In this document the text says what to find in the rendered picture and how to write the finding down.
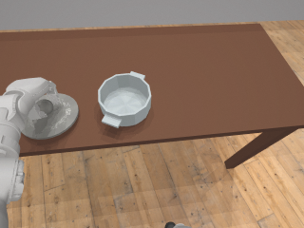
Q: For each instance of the table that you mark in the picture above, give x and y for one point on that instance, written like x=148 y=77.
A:
x=205 y=82

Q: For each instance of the lid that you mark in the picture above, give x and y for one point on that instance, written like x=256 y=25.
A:
x=62 y=118

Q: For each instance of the robot left forearm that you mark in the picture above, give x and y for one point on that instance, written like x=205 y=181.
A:
x=15 y=105

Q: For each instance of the knob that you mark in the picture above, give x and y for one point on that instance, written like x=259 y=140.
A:
x=46 y=106

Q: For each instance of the left robot hand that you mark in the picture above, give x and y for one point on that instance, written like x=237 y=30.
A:
x=37 y=87

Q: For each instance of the pot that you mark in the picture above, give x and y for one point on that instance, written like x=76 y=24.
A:
x=125 y=99

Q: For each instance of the robot left upper arm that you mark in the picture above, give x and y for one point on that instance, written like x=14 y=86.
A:
x=11 y=185

